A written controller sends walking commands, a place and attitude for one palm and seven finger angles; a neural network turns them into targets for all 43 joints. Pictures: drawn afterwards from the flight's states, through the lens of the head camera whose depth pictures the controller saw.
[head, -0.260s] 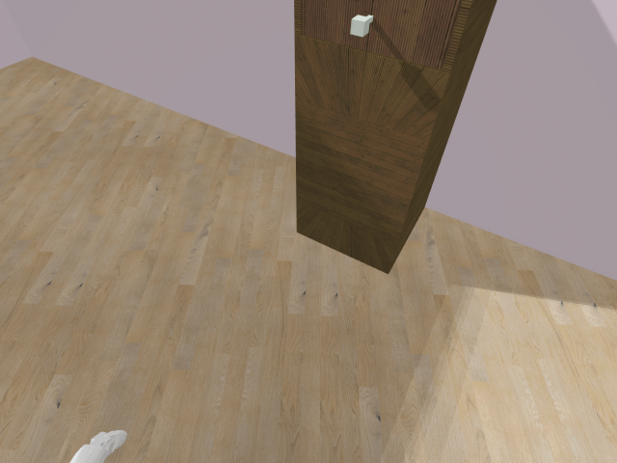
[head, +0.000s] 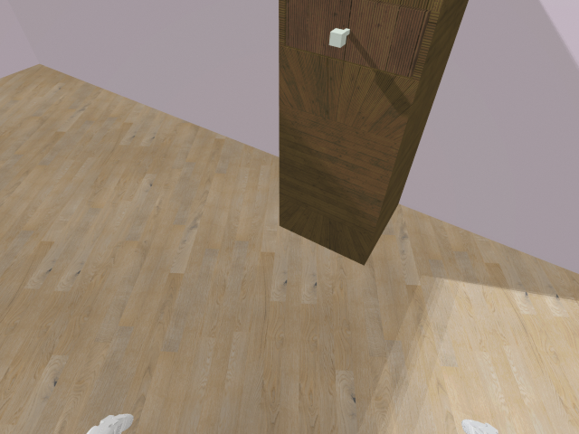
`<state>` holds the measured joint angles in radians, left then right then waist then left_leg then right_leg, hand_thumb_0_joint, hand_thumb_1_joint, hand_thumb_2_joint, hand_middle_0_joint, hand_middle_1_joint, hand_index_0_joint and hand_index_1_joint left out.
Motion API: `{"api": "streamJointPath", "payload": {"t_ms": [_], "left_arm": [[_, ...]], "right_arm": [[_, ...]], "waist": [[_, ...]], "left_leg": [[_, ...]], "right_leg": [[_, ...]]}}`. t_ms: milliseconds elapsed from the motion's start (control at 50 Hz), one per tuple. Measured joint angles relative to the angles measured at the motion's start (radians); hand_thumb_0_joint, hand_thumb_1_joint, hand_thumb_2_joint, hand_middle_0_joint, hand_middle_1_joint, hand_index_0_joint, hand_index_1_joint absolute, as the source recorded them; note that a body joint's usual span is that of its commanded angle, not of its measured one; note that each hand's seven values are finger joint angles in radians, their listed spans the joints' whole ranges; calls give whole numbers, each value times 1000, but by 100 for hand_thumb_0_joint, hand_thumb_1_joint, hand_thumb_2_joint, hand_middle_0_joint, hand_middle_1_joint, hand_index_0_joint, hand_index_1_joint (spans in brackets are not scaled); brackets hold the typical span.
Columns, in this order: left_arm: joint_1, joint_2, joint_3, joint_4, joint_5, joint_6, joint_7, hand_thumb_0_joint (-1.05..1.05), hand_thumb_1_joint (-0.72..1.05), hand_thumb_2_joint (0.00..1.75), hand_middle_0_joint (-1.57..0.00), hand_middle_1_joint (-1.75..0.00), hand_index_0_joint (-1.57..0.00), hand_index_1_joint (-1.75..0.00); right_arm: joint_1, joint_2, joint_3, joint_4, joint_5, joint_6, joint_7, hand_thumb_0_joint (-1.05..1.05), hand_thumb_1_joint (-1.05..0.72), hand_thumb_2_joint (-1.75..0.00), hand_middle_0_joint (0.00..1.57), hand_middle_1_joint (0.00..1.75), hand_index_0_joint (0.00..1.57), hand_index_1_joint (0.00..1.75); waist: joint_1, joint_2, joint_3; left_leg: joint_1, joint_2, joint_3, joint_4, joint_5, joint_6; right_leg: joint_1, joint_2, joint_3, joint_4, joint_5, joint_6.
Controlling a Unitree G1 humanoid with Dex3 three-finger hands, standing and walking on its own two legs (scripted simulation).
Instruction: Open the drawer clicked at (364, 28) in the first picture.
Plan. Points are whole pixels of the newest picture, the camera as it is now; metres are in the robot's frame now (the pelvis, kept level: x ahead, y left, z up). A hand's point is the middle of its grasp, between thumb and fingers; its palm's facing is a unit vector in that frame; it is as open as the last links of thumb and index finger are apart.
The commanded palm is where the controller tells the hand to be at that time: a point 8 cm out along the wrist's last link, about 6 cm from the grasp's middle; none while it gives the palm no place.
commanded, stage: stand and wait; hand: left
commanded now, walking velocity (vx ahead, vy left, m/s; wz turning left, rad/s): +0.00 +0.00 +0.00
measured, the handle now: (341, 35) +1.02 -0.07 +0.14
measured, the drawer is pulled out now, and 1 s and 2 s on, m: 0.00 0.00 0.00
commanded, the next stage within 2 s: look at it before walking up in 0.56 s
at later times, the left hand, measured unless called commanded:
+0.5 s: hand out of the picture +0.05 +0.23 -0.15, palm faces -0.03 -0.94 -0.34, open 7.4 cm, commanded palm none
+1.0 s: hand out of the picture +0.06 +0.22 -0.15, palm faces -0.03 -0.94 -0.33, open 7.4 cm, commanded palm none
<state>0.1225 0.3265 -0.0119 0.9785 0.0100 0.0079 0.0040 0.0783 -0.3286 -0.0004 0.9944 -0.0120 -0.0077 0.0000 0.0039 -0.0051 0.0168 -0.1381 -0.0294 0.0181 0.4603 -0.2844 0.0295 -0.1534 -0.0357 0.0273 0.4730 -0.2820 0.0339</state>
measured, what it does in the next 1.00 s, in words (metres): stands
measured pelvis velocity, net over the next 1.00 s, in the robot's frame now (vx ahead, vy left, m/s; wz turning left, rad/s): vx -0.02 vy -0.02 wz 0.00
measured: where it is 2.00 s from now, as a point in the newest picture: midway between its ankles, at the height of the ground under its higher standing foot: outside the picture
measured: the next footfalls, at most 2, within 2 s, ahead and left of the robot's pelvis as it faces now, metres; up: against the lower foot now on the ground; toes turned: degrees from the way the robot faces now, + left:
none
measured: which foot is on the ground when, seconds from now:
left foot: down 0.00-1.00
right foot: down 0.00-1.00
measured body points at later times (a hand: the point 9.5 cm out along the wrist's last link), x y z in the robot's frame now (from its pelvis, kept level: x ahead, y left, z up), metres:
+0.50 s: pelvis -0.02 -0.02 +0.01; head -0.02 -0.02 +0.46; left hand +0.05 +0.28 -0.13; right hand +0.04 -0.31 -0.13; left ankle -0.02 +0.10 -0.74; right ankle -0.02 -0.14 -0.74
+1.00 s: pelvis -0.02 -0.02 +0.01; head -0.01 -0.02 +0.46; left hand +0.06 +0.27 -0.12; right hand +0.06 -0.32 -0.13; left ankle -0.02 +0.10 -0.74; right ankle -0.02 -0.14 -0.74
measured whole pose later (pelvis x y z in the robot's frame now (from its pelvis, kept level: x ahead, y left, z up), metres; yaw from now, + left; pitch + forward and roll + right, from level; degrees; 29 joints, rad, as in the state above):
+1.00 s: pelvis -0.02 -0.02 +0.01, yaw +0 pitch -2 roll +0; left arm 0.13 0.33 0.00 1.08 0.01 -0.01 0.00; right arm 0.11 -0.34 0.00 1.12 -0.01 -0.01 0.00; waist 0.00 0.00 0.04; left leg -0.13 0.01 0.01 0.37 -0.21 0.00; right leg -0.15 0.00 0.02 0.38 -0.20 0.00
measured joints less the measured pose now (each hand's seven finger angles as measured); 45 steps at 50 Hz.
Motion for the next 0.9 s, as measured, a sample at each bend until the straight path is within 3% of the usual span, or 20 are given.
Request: {"api": "streamJointPath", "payload": {"t_ms": [340, 900], "left_arm": [[43, 13, 7, 85, -1, -2, -4, 1, 91, 89, -20, -30, -20, -30], [8, 4, 7, 95, 0, -17, -5, 1, 91, 89, -20, -30, -20, -30]], "right_arm": [[49, -19, -4, 94, 6, 9, 1, 1, -90, -89, 20, 30, 21, 30], [39, -12, -2, 121, 6, 0, 3, 0, -90, -89, 20, 30, 21, 30]], "waist": [[-2, 6, 32], [-9, 7, 17]], "left_leg": [[3, 19, -6, -57, 57, -18], [4, 35, -8, -86, 78, -33]], "right_leg": [[3, 18, -7, -58, 57, -17], [2, 34, -8, -86, 79, -30]]}}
